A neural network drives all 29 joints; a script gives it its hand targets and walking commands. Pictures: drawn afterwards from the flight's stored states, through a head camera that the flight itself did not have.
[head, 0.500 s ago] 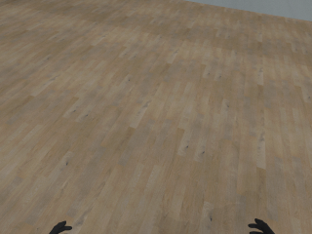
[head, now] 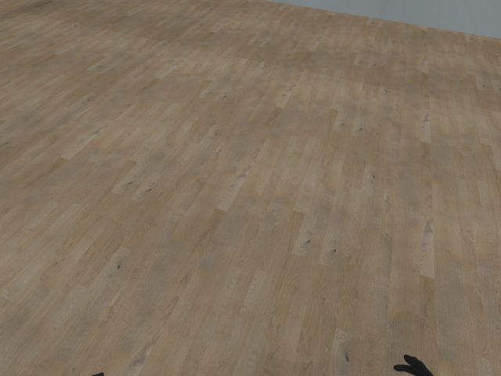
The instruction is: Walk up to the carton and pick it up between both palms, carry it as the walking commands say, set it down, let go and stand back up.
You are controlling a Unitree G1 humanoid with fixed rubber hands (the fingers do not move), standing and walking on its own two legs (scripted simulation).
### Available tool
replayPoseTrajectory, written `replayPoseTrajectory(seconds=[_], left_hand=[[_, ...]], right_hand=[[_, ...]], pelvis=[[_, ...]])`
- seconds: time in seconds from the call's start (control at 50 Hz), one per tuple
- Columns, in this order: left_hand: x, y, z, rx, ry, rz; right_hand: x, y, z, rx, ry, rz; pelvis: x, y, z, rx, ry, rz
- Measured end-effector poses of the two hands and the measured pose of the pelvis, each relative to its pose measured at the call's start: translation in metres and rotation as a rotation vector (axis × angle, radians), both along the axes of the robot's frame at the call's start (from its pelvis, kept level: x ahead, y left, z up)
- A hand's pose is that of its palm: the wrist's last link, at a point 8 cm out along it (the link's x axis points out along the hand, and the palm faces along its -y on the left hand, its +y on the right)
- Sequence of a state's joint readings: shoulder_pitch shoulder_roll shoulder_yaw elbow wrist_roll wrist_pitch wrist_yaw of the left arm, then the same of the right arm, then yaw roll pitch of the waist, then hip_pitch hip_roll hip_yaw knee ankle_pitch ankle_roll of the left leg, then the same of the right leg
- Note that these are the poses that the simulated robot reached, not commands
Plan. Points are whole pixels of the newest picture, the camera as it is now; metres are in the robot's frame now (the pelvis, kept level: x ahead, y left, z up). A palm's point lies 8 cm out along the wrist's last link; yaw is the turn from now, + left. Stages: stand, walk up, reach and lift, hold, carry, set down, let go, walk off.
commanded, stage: stand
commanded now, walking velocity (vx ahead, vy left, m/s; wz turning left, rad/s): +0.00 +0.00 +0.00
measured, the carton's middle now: out of the picture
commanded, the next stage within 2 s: walk up in 1.68 s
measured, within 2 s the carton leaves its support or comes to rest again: neither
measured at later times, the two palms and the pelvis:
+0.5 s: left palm out of the picture +0.08 +0.28 -0.11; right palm out of the picture +0.09 -0.29 -0.10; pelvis +0.00 +0.00 +0.01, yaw +0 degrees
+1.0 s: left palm out of the picture +0.07 +0.28 -0.11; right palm out of the picture +0.08 -0.30 -0.10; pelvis -0.01 -0.01 +0.01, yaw +0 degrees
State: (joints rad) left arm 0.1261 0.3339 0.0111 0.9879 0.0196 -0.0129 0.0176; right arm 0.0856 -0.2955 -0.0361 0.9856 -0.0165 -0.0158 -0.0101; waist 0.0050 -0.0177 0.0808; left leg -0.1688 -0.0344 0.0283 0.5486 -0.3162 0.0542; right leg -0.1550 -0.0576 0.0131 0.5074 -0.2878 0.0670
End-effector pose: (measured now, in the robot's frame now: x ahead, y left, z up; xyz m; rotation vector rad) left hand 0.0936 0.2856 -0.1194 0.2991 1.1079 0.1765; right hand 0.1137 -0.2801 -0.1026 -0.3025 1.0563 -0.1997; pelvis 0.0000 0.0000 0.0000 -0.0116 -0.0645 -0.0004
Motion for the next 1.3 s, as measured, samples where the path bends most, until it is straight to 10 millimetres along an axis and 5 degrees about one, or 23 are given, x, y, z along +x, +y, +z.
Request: replayPoseTrajectory(seconds=[1.3], left_hand=[[-0.027, -0.013, 0.012, 0.008, 0.067, 0.000]], right_hand=[[-0.047, -0.025, 0.000, 0.018, 0.082, -0.061]], pelvis=[[-0.013, -0.015, 0.013, 0.012, -0.006, -0.012]])
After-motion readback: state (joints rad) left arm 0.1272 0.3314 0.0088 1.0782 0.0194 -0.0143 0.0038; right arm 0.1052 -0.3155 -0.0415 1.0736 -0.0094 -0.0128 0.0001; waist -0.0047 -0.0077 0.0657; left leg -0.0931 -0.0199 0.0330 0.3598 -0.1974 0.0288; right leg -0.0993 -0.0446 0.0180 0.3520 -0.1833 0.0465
